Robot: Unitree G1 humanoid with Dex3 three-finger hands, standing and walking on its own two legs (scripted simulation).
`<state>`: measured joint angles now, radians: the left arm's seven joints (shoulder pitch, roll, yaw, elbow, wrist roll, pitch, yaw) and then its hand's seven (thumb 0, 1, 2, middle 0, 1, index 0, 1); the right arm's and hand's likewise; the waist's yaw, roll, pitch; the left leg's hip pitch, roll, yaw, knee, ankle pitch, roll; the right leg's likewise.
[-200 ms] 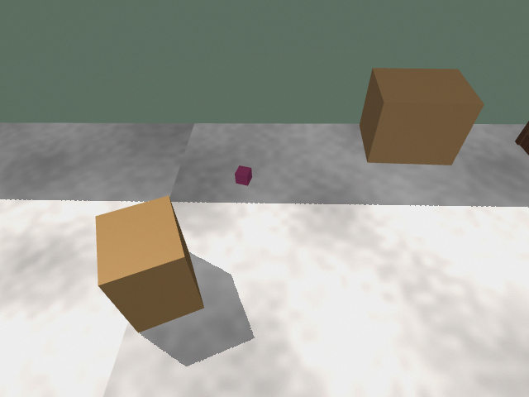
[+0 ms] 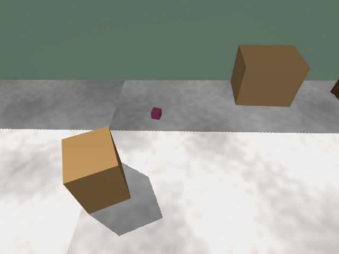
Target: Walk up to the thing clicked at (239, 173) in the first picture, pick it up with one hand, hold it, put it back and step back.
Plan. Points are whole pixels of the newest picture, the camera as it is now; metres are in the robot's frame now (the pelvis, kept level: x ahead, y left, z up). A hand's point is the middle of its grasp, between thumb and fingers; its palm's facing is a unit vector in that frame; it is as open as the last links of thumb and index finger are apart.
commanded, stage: stand
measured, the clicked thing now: (156, 113) +1.37 +0.12 -0.75
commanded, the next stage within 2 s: walk up in 0.92 s
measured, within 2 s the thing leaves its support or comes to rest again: neither
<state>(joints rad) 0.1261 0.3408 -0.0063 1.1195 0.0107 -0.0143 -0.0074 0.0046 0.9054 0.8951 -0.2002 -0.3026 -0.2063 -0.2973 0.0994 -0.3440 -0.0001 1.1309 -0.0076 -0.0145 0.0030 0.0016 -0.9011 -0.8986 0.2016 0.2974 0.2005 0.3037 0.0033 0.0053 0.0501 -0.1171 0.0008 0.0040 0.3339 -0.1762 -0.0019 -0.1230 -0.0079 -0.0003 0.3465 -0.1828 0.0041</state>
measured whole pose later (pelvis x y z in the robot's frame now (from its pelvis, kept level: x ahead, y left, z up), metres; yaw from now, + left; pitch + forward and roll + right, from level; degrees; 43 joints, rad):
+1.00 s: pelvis +0.00 +0.00 -0.01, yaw -5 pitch -2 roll -1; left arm 0.18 0.33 0.02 1.03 0.03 0.00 -0.01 0.00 0.90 0.89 -0.20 -0.30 -0.21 -0.30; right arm 0.06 -0.38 -0.05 1.05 -0.02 0.01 0.02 0.00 -0.90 -0.90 0.20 0.30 0.20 0.30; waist 0.02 0.04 0.08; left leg -0.18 0.01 0.01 0.48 -0.31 0.00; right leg -0.18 0.04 0.08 0.41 -0.20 0.00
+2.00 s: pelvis +0.06 +0.04 -0.03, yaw -61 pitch -1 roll -1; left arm 0.27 0.39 0.03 0.62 0.04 0.05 -0.04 0.01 0.90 0.89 -0.21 -0.30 -0.21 -0.30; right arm 0.22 -0.41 -0.08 0.72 0.01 0.01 -0.01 0.00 -0.90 -0.90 0.20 0.30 0.20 0.30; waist 0.00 0.01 0.12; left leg -0.45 0.02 -0.04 0.76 -0.35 0.00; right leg -0.27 0.12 0.21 0.68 -0.38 -0.01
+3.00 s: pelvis +0.05 +0.07 -0.04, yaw -92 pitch -2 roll -1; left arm 0.26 0.39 0.03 0.76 0.01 0.01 0.01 0.01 0.90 0.89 -0.20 -0.30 -0.21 -0.30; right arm 0.22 -0.39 -0.05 0.79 -0.03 -0.02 0.01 0.00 -0.90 -0.90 0.20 0.30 0.20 0.30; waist -0.01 -0.02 0.13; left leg -0.36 0.05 0.04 0.77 -0.36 0.02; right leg -0.45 0.10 0.11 1.02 -0.54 0.00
